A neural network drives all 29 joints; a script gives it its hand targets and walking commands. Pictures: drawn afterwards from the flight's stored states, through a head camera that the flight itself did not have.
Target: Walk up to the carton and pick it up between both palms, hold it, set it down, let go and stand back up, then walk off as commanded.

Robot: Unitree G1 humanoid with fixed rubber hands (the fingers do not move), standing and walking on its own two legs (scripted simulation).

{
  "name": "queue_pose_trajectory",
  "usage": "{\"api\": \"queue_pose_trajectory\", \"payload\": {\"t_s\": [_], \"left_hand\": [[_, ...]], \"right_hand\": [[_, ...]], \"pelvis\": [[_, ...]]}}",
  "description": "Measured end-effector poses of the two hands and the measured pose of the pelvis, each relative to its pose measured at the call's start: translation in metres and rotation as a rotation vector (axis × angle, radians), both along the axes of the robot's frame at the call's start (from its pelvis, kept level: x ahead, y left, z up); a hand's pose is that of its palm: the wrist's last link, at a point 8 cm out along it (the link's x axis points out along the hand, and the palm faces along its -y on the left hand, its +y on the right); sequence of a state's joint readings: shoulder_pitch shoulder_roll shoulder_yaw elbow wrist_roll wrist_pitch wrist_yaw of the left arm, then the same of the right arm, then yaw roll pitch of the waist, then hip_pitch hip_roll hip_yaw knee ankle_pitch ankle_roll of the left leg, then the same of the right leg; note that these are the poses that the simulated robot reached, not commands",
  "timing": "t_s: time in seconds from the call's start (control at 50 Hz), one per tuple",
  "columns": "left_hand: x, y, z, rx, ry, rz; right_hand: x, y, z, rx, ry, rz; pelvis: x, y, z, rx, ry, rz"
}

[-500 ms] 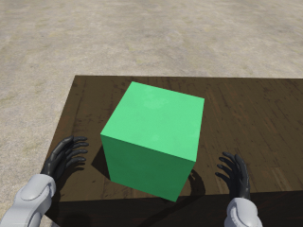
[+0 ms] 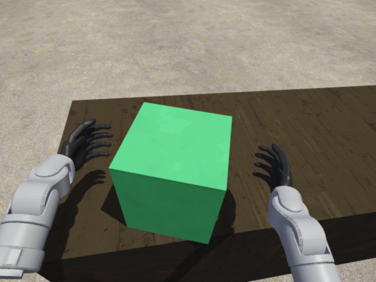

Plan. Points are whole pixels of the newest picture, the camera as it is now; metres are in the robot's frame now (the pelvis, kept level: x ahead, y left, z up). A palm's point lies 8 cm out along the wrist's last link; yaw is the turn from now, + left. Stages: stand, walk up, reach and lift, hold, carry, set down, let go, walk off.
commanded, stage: reach and lift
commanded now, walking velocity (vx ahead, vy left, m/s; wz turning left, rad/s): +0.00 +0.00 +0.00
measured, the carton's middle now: (176, 174) +0.37 -0.01 +0.01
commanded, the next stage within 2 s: none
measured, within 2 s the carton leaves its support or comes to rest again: neither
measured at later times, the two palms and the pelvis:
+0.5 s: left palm (87, 117) +0.42 +0.17 +0.17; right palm (283, 159) +0.31 -0.22 +0.12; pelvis +0.01 +0.00 +0.00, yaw +0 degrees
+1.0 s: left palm (98, 104) +0.47 +0.15 +0.16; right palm (282, 148) +0.35 -0.23 +0.11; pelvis +0.00 +0.00 +0.00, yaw +0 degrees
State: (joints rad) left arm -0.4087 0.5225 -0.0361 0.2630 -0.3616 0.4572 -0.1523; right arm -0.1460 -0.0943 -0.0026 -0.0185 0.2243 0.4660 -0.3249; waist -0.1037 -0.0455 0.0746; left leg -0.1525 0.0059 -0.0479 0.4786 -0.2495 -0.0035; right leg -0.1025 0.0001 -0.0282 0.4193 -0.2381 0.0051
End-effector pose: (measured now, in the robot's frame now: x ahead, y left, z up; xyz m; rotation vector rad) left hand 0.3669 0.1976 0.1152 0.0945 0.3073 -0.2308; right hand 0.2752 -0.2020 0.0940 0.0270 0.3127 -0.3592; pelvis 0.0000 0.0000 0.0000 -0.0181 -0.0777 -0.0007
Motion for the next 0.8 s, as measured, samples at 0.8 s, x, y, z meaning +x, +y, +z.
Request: {"api": "queue_pose_trajectory", "payload": {"t_s": [0.8], "left_hand": [[0.093,-0.039,0.070,-0.042,-0.077,0.024]], "right_hand": [[0.073,-0.023,0.049,-0.002,-0.071,-0.014]], "pelvis": [[-0.001,0.000,0.002,0.003,0.052,-0.001]]}}
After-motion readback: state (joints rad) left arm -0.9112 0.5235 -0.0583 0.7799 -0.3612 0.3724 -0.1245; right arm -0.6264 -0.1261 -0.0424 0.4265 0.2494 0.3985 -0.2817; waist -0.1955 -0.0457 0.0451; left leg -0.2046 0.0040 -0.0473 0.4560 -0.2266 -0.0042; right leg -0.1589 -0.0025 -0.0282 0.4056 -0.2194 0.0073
